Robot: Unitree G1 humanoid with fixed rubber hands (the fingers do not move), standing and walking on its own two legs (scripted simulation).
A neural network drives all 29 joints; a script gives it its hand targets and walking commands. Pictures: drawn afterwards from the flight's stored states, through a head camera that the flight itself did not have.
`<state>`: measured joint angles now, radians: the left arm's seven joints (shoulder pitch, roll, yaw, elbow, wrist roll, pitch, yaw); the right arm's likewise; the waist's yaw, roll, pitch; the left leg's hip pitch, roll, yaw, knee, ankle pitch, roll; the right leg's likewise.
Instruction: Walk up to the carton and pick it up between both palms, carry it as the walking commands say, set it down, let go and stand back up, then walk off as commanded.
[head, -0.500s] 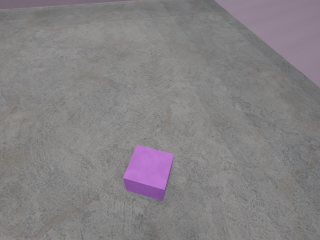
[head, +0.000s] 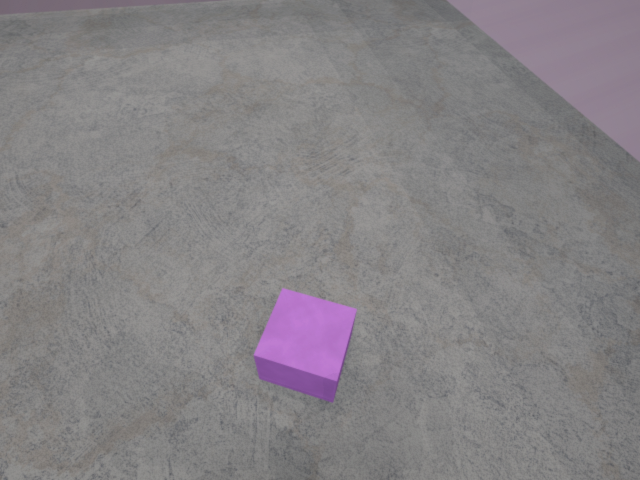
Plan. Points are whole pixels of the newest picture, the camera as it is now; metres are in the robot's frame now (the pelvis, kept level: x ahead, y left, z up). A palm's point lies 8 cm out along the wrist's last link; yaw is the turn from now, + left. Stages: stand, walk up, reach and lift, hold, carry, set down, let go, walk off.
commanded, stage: walk up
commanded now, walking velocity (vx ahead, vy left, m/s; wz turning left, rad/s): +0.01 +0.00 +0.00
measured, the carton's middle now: (307, 344) +0.58 +0.05 -0.67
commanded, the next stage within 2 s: none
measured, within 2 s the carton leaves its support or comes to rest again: neither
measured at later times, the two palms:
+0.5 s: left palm out of the picture +0.00 +0.24 -0.14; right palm out of the picture -0.02 -0.23 -0.14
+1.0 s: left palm out of the picture +0.11 +0.38 -0.14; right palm out of the picture +0.03 -0.11 -0.12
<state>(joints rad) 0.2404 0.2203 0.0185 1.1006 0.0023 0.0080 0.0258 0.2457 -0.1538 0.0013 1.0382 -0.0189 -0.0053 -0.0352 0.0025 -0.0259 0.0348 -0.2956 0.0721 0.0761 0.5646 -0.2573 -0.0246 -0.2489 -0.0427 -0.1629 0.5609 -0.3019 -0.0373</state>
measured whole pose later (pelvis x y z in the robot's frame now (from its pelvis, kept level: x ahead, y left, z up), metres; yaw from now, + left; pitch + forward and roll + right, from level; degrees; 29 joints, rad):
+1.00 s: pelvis +0.07 +0.13 +0.01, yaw -7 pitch -1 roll -3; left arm 0.28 0.22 0.07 1.03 0.00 0.03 -0.01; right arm 0.34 -0.21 0.00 1.00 -0.05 -0.02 0.00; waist -0.02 0.01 0.06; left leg -0.05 0.08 0.19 0.44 -0.36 -0.01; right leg -0.41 -0.08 -0.09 1.07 -0.33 0.01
